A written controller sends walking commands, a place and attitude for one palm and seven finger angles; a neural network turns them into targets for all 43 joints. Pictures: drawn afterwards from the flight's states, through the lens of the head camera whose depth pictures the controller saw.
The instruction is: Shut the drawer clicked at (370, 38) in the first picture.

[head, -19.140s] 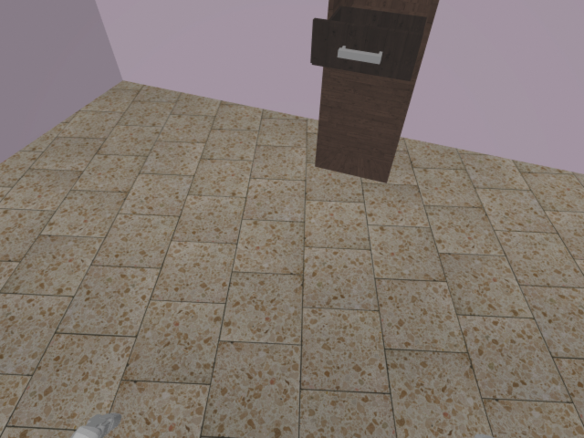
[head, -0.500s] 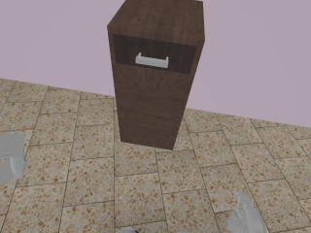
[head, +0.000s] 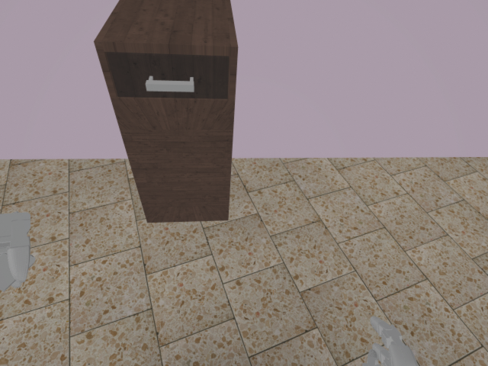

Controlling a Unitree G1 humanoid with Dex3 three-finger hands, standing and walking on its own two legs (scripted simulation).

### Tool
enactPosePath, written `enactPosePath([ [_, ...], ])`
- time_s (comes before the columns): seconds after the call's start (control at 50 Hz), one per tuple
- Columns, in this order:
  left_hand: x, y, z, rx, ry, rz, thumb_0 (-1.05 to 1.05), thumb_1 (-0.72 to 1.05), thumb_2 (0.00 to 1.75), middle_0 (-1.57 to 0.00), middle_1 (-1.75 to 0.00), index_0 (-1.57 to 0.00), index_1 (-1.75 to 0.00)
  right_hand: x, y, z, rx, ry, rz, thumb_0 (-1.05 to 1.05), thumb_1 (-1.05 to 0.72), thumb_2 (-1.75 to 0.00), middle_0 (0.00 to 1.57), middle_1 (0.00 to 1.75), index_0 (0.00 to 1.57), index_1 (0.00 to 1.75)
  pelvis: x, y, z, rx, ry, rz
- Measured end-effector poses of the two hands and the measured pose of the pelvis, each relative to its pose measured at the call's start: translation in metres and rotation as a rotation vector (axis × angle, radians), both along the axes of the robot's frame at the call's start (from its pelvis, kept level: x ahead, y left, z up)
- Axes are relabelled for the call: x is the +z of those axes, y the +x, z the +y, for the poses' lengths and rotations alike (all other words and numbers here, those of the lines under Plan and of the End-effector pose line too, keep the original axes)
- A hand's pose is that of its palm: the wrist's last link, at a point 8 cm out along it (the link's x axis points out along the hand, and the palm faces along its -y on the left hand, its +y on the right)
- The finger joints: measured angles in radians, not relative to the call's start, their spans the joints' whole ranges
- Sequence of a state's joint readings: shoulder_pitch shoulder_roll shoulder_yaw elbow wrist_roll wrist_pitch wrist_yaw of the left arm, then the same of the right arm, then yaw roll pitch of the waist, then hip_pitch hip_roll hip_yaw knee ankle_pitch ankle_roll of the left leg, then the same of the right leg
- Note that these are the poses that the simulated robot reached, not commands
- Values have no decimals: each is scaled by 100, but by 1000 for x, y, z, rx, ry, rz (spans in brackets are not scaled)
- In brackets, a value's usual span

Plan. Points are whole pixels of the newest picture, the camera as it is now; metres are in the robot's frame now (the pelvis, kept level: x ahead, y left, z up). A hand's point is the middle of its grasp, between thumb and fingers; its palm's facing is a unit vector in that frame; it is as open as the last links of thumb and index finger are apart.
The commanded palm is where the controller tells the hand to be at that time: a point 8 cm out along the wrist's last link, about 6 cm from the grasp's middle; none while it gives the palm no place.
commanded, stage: stop stepping back and stand still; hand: left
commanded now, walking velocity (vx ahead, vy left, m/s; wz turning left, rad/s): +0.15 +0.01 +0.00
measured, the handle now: (171, 82) +0.88 +0.22 +0.01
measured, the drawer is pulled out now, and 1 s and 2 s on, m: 0.00 0.00 0.00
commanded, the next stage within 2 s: let the arm hang, fingers relaxed in 1.44 s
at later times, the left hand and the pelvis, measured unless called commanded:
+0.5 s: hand out of the picture +0.13 +0.23 +0.18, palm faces +0.36 -0.77 -0.52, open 3.3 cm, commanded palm +0.07 +0.28 +0.18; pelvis -0.06 +0.00 -0.01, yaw +0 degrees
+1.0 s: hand out of the picture +0.14 +0.26 +0.17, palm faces +0.40 -0.77 -0.50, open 3.3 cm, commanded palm +0.08 +0.30 +0.18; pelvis -0.03 +0.02 +0.00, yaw +4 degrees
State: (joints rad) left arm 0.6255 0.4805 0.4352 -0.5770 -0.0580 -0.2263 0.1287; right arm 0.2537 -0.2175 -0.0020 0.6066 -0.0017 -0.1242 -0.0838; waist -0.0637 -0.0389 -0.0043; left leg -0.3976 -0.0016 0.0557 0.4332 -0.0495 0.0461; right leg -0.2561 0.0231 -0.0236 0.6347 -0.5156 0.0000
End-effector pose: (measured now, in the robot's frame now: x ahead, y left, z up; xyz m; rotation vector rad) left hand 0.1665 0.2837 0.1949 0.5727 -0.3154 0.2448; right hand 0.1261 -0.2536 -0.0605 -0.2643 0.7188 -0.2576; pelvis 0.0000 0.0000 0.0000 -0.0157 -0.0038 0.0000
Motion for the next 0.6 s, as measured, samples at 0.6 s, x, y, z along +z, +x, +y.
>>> enactPosePath([
  [0.6,-2,-87,5,140,-18,8,1,88,89,-140,-160,-141,-160,-33,-49,38,108,107,100,1,-90,-90,21,30,21,30,0,-53,5,21,32,-20],
])
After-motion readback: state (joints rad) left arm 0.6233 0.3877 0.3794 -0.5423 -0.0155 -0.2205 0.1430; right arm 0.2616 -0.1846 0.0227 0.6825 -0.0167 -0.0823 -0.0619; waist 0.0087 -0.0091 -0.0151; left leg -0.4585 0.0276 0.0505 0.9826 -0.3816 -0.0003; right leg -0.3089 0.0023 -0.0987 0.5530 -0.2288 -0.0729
